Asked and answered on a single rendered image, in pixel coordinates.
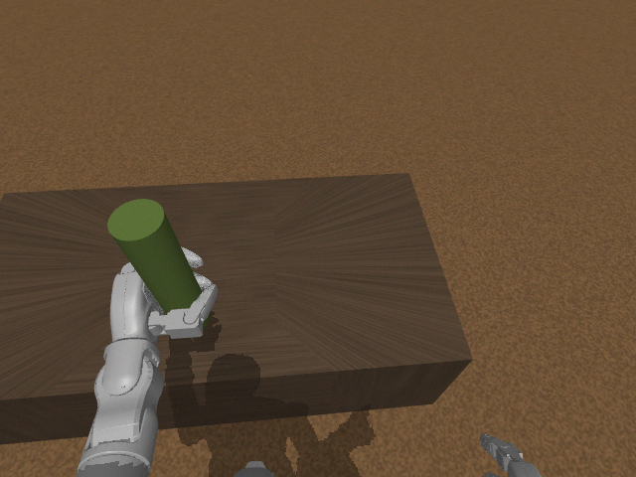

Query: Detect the can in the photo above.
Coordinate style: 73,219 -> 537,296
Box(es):
107,199 -> 211,329

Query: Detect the left robot hand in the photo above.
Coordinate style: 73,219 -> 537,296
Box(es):
110,247 -> 218,346

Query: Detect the left robot arm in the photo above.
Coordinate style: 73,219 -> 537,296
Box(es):
76,338 -> 164,477

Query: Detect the right robot hand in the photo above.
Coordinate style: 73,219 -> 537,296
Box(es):
480,434 -> 542,477

